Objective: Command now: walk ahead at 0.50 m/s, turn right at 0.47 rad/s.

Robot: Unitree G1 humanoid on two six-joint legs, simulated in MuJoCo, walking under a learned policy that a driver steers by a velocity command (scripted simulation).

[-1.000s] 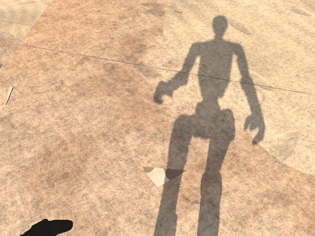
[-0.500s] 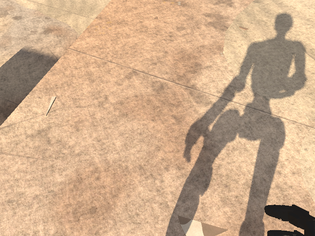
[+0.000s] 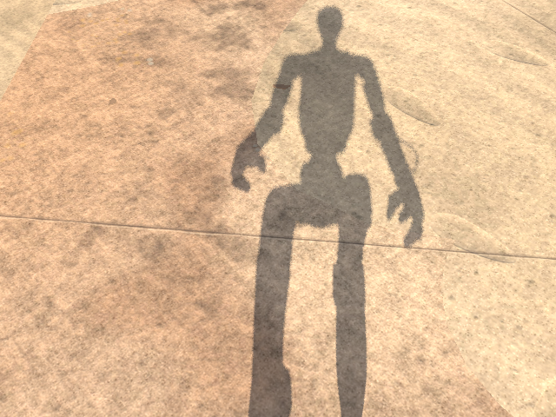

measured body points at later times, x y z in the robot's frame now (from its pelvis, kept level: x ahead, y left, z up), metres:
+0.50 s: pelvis +0.30 -0.02 +0.00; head +0.32 -0.04 +0.45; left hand +0.42 +0.25 -0.10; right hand +0.46 -0.31 -0.07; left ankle +0.48 +0.07 -0.72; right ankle +0.17 -0.10 -0.73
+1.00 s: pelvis +0.46 -0.05 +0.01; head +0.47 -0.06 +0.46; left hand +0.69 +0.14 -0.09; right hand +0.47 -0.32 -0.12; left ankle +0.48 +0.06 -0.73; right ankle +0.45 -0.18 -0.73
